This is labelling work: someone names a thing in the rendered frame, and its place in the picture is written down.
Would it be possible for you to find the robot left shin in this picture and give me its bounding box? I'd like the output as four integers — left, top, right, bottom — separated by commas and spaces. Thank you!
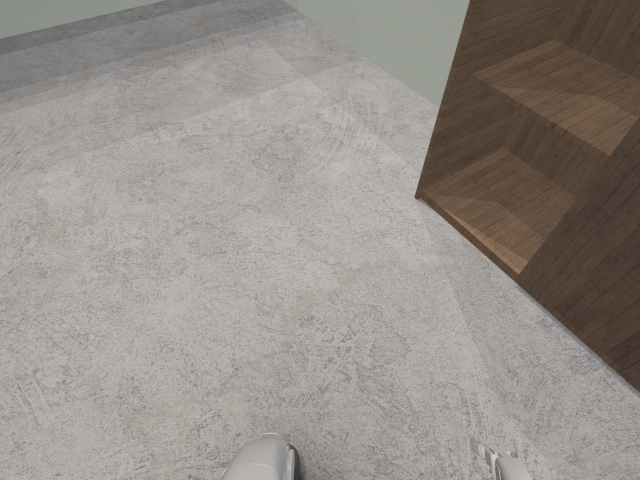
262, 433, 287, 445

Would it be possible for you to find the robot left thigh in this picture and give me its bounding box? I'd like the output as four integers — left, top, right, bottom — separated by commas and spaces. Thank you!
220, 438, 295, 480

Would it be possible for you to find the right robot hand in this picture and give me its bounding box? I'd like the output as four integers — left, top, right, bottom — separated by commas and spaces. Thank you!
470, 437, 532, 480

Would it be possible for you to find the wardrobe door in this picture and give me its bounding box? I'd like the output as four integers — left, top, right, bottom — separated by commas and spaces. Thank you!
517, 117, 640, 385

